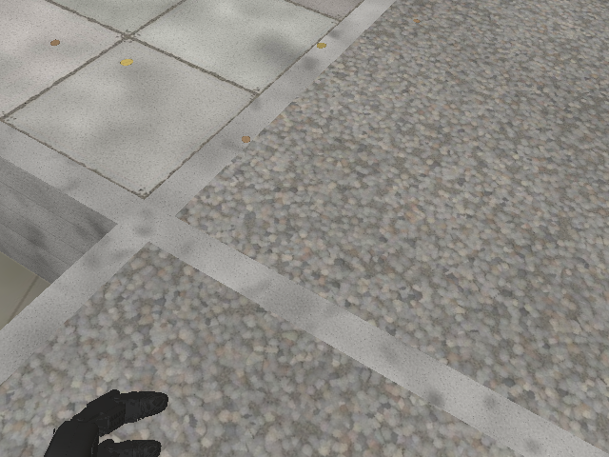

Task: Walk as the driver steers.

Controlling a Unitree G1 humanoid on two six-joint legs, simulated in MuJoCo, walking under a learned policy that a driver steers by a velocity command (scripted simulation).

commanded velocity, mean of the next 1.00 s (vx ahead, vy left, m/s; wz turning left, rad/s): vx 0.52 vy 0.00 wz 0.81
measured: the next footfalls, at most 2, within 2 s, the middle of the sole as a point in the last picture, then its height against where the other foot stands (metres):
right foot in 0.12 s outside the picture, level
left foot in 0.54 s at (177, 370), level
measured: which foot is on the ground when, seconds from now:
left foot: down 0.00-0.12, up 0.14-0.52, down 0.54-1.00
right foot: up 0.00-0.10, down 0.12-0.54, up 0.56-1.00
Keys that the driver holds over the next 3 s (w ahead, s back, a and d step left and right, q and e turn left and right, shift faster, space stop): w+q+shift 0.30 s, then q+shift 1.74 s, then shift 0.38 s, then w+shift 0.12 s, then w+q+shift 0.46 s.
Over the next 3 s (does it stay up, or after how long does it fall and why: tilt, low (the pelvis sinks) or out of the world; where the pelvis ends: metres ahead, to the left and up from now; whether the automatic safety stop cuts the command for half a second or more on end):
stays up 0.59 0.29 0.00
